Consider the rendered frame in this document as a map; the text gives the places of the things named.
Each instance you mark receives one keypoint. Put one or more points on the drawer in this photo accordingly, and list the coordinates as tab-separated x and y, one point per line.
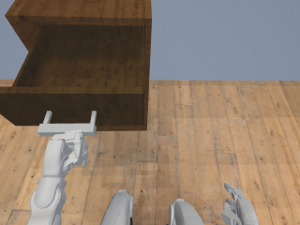
74	69

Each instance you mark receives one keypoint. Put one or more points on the left robot forearm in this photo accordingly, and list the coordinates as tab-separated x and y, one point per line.
47	201

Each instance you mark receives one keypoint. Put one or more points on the robot thigh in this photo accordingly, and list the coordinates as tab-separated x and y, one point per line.
119	210
182	213

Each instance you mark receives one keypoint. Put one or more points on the robot left hand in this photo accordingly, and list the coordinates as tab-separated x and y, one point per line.
72	145

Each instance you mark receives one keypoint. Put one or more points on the robot right hand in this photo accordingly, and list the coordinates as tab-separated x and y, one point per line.
239	213

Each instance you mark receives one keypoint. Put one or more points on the handle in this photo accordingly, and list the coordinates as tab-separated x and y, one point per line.
48	130

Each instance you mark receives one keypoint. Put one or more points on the robot left thigh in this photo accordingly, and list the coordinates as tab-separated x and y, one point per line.
119	210

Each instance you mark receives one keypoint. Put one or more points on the cabinet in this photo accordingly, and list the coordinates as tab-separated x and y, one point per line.
27	16

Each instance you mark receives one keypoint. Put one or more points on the robot right thigh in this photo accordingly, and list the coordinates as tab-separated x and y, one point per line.
182	213

